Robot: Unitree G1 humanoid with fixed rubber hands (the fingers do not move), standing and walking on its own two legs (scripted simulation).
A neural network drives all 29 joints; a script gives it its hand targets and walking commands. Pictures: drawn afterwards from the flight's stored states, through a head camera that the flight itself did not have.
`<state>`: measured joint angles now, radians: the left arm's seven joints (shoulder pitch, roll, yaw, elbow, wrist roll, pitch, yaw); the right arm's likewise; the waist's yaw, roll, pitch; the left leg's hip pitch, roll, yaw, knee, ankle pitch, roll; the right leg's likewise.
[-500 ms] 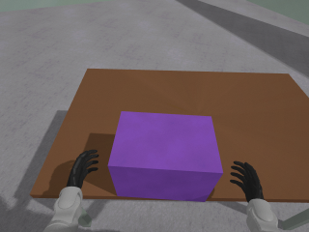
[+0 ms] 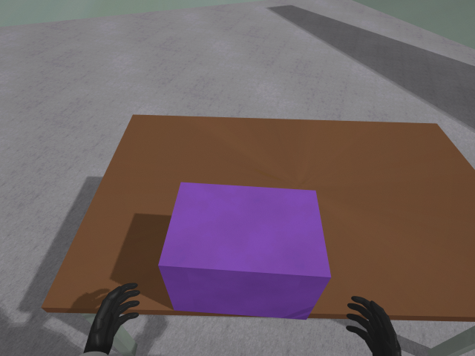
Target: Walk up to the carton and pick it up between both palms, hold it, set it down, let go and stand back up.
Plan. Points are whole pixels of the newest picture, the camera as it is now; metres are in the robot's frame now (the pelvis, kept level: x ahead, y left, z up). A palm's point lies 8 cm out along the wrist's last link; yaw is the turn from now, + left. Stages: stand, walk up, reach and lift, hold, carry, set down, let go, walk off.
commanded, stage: set down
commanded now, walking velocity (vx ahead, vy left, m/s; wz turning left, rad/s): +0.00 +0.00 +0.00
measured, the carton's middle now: (243, 251) +0.38 +0.00 -0.09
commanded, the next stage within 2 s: let go in 1.36 s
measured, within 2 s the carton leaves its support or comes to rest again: neither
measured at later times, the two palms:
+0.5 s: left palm (102, 334) +0.19 +0.24 -0.05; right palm (381, 339) +0.19 -0.22 -0.05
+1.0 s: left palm (100, 345) +0.18 +0.24 -0.05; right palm (384, 354) +0.17 -0.22 -0.06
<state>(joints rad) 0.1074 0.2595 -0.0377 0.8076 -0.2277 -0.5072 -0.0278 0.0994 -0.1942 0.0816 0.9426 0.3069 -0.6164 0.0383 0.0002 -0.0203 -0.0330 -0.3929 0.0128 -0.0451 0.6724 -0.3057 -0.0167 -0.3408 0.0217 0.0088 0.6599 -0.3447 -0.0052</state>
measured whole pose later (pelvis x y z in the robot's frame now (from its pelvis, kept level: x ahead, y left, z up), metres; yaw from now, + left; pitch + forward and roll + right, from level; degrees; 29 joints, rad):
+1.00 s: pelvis +0.02 +0.00 +0.02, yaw +0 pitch -3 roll -1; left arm 0.21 0.26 -0.04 0.61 -0.17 -0.16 0.00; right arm 0.15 -0.17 -0.01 0.87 0.13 -0.40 0.02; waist 0.00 0.00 0.00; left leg -0.21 0.01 -0.04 0.52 -0.26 -0.02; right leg -0.15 0.02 0.01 0.49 -0.29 0.00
